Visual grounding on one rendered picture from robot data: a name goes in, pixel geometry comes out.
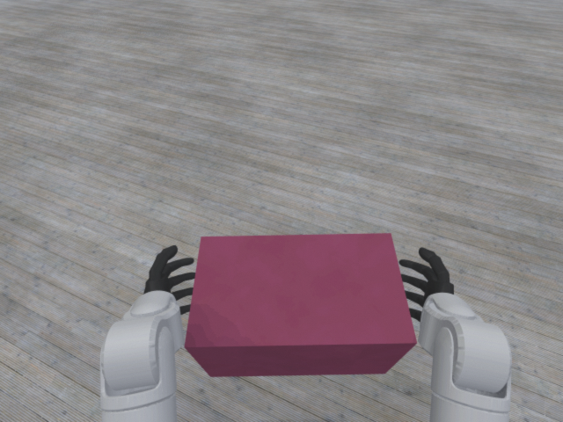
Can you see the right robot hand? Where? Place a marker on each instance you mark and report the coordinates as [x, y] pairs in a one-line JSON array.
[[438, 279]]

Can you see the left robot forearm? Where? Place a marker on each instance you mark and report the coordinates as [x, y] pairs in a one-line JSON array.
[[137, 362]]

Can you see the right robot forearm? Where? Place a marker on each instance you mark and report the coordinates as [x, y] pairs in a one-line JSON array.
[[472, 362]]

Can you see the carton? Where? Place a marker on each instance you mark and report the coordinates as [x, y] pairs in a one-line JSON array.
[[330, 304]]

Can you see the left robot hand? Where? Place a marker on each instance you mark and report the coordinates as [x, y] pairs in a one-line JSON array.
[[160, 271]]

